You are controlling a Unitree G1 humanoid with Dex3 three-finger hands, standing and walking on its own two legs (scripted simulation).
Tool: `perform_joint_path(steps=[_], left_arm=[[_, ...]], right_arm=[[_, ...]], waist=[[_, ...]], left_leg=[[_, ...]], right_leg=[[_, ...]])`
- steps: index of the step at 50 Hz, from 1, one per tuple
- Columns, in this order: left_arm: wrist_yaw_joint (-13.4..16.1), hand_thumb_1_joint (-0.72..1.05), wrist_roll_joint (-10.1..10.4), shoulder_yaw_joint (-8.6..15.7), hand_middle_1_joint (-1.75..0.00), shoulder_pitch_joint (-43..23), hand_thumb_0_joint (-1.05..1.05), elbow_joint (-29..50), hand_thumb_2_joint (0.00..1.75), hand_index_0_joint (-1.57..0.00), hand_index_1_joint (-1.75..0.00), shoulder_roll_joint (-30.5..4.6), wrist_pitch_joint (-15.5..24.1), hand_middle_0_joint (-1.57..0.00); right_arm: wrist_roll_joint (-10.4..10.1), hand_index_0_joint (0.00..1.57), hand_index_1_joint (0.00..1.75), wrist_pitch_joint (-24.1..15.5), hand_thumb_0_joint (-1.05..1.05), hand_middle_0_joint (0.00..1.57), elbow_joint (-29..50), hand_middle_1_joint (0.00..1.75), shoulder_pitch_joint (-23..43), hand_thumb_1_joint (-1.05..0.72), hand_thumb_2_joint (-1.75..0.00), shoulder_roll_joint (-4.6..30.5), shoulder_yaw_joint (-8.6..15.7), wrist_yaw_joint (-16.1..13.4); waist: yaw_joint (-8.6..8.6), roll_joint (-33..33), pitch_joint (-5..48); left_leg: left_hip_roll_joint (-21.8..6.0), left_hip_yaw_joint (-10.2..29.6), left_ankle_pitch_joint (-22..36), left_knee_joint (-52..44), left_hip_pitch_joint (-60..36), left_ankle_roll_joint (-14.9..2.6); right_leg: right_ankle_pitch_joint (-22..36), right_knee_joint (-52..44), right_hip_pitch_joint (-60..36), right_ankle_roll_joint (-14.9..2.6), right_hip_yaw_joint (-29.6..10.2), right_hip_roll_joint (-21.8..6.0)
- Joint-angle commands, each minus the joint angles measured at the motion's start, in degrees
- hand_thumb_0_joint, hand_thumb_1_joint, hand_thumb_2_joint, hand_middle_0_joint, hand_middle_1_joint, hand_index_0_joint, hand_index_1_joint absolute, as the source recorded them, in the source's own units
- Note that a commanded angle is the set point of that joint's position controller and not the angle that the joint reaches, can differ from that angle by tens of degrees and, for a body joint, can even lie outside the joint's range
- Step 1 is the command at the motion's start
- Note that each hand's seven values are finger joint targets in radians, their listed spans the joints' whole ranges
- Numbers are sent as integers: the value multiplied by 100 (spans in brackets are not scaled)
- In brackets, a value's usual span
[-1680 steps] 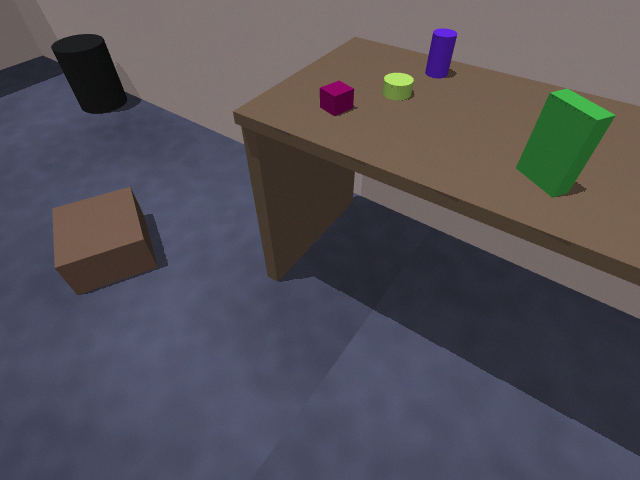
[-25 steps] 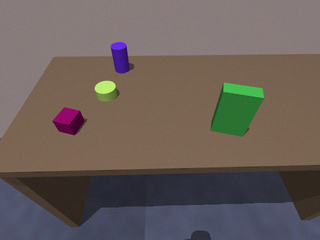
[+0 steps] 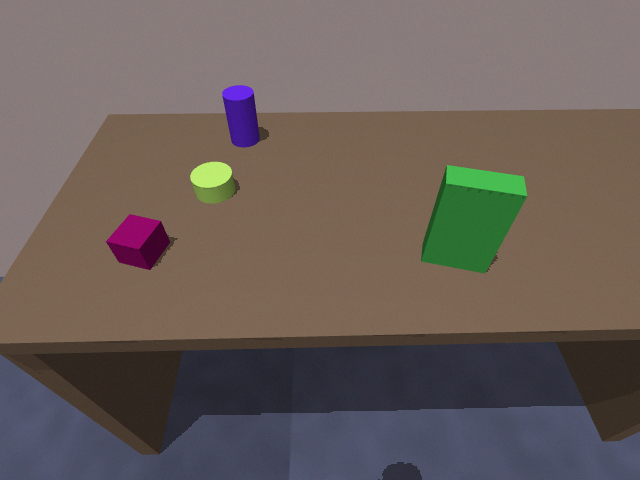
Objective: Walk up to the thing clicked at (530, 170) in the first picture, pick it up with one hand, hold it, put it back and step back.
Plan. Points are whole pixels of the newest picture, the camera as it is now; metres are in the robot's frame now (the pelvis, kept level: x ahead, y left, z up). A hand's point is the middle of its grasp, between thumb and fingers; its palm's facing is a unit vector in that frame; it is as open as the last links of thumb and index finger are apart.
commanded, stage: stand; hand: right
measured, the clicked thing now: (467, 223) +0.47 -0.21 +0.05
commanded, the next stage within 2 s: step back in 1.04 s
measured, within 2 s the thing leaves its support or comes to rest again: neither
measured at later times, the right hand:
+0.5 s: hand out of the picture +0.07 -0.25 -0.16, palm faces -0.02 +0.94 -0.35, open 7.4 cm
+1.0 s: hand out of the picture +0.09 -0.25 -0.16, palm faces -0.02 +0.94 -0.35, open 7.4 cm
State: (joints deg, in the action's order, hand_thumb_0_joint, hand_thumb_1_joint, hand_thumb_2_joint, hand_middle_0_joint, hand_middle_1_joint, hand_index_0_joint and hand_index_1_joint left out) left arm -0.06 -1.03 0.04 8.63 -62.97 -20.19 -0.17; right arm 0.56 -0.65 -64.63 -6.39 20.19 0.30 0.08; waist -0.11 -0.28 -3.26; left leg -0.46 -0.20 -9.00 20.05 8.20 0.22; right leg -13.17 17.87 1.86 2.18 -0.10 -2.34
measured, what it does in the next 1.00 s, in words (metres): stands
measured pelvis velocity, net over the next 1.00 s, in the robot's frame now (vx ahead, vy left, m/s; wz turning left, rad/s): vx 0.01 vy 0.00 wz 0.00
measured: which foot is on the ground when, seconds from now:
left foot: down 0.00-1.00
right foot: down 0.00-1.00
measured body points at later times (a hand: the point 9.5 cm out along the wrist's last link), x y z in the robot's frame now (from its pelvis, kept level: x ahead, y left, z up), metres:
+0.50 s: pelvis +0.00 +0.00 +0.00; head +0.01 +0.01 +0.45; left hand +0.06 +0.30 -0.14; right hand +0.08 -0.30 -0.13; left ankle +0.02 +0.12 -0.75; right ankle -0.04 -0.14 -0.75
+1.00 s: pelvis +0.01 +0.00 +0.00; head +0.02 +0.00 +0.45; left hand +0.07 +0.30 -0.14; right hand +0.09 -0.30 -0.13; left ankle +0.02 +0.12 -0.75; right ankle -0.04 -0.14 -0.75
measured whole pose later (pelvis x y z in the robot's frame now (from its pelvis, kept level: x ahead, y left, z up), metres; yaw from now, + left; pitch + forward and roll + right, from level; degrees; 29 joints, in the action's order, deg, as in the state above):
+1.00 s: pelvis +0.01 +0.00 +0.00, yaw +0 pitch -2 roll +0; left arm 0.0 -1.0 -0.2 8.4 -62.7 -20.0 0.0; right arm 0.5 -0.6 -64.5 -5.9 20.2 0.4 0.2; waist 0.0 -0.4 -3.5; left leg -0.2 -0.2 -9.8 20.3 8.6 0.1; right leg -13.7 17.6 2.0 2.4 0.0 -2.6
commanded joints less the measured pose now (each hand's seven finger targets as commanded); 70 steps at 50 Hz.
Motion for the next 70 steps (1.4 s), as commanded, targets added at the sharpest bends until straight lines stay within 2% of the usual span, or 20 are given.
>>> perform_joint_path(steps=[1,16,30,35,41,46,51,52,54,56,60,61,63,64,65,66,67,68,69,70], left_arm=[[64,90,25,248,-30,-89,0,334,90,-20,-30,-1176,132,-20],[52,90,11,260,-30,-84,0,336,90,-20,-30,-1206,129,-20],[71,90,29,242,-30,-90,0,348,90,-20,-30,-1212,144,-20],[69,90,26,258,-30,-136,0,348,90,-20,-30,-1208,130,-20],[78,90,25,241,-30,-125,0,366,90,-20,-30,-1198,157,-20],[73,90,23,242,-30,-117,0,349,90,-20,-30,-1200,140,-20],[87,90,18,257,-30,-94,0,373,90,-20,-30,-1209,160,-20],[117,90,143,453,-30,-308,0,494,90,-20,-30,-1578,81,-20],[156,90,181,444,-30,-136,0,626,90,-20,-30,-1361,24,-20],[161,90,176,442,-30,-46,0,751,90,-20,-30,-1233,-50,-20],[103,90,98,512,-30,177,0,905,90,-20,-30,-1176,-198,-20],[87,90,100,522,-30,391,0,889,90,-20,-30,-1131,-222,-20],[66,90,65,564,-30,555,0,884,90,-20,-30,-1099,-187,-20],[86,90,14,599,-30,525,0,946,90,-20,-30,-1293,-137,-20],[89,90,-60,708,-30,337,0,1051,90,-20,-30,-1737,-72,-20],[91,90,-85,768,-30,56,0,1274,90,-20,-30,-2033,-44,-20],[122,90,-137,790,-30,-241,0,1452,90,-20,-30,-2247,-14,-20],[135,90,-77,771,-30,-478,0,1566,90,-20,-30,-1987,-15,-20],[144,90,-83,705,-30,-724,0,1640,90,-20,-30,-1714,-7,-20],[155,90,-104,708,-30,-842,0,1683,90,-20,-30,-1651,-15,-20]], right_arm=[[-16,20,30,-94,0,20,332,30,203,-90,-90,1232,223,-51],[-9,20,30,-107,0,20,309,30,192,-90,-90,1251,234,-57],[-18,20,30,-114,0,20,324,30,192,-90,-90,1231,232,-52],[-20,20,30,-106,0,20,333,30,208,-90,-90,1232,235,-54],[-25,20,30,-107,0,20,350,30,241,-90,-90,1221,236,-53],[-26,20,30,-89,0,20,333,30,224,-90,-90,1217,228,-52],[-16,20,30,-113,0,20,363,30,251,-90,-90,1250,252,-60],[-75,20,30,-8,0,20,458,30,354,-90,-90,1562,361,-33],[-146,20,30,53,0,20,568,30,233,-90,-90,1553,415,-35],[-152,20,30,114,0,20,733,30,181,-90,-90,1697,516,-38],[-64,20,30,231,0,20,1135,30,463,-90,-90,1744,599,-80],[-20,20,30,258,0,20,1237,30,616,-90,-90,1717,605,-82],[-9,20,30,318,0,20,1399,30,728,-90,-90,1599,584,-68],[-81,20,30,344,0,20,1469,30,798,-90,-90,1397,532,-44],[-158,20,30,372,0,20,1575,30,737,-90,-90,1079,452,-45],[-112,20,30,417,0,20,1560,30,533,-90,-90,1032,432,-89],[-58,20,30,443,0,20,1537,30,271,-90,-90,1166,491,-126],[-96,20,30,438,0,20,1470,30,142,-90,-90,1363,534,-127],[-170,20,30,408,0,20,1405,30,-46,-90,-90,1444,585,-111],[-172,20,30,388,0,20,1363,30,-242,-90,-90,1452,572,-112]], waist=[[24,-7,234],[31,44,308],[22,-26,424],[28,0,300],[22,-39,475],[34,58,346],[-4,-5,598],[41,9,57],[40,290,418],[45,592,846],[-62,1213,752],[-169,1180,704],[-286,851,664],[-342,167,466],[-257,-837,147],[-189,-1030,96],[-101,-1218,199],[-9,-892,149],[180,-645,167],[225,-668,267]], left_leg=[[-664,539,678,-312,-273,-157],[-668,548,585,-308,-307,-177],[-692,524,1204,-213,-359,-175],[-656,546,879,-293,-268,-156],[-698,522,1328,-153,-424,-161],[-656,523,923,-245,-269,-155],[-715,496,1505,-87,-520,-180],[-677,579,2592,347,-137,-341],[-902,623,3297,446,-280,-605],[-1216,883,3458,418,-351,-948],[-1690,1278,2185,294,620,-1442],[-1680,1206,1873,395,719,-1442],[-1227,921,1544,1119,873,-1090],[-602,621,873,1851,880,-690],[381,434,-647,2748,1593,-295],[737,752,-2578,3865,1726,-191],[569,1055,-2819,4758,1795,-228],[509,1261,-2480,5079,1682,-178],[538,1203,-2100,5100,1835,-115],[602,1063,-1964,5160,1920,-55]], right_leg=[[507,-410,481,-292,-325,-525],[550,-357,460,-313,-342,-539],[925,-297,307,-284,-314,-560],[681,-313,397,-290,-297,-538],[1033,-278,314,-274,-294,-562],[809,-337,320,-286,-299,-557],[1272,-266,225,-279,-296,-585],[2110,387,661,-304,-194,-387],[1923,946,657,-324,39,-191],[1289,1620,694,-377,128,69],[-1428,2883,858,-518,-27,293],[-1472,2761,911,-545,-51,257],[-451,1688,764,-579,-26,191],[563,690,1074,-640,-591,-298],[1527,44,1035,-855,-1768,-1193],[2395,-20,1370,-1556,-2292,-1919],[2546,54,1684,-2034,-2760,-2314],[2385,185,1806,-1916,-2287,-2004],[2583,471,1380,-1675,-1614,-1491],[2818,694,1150,-1504,-1159,-1235]])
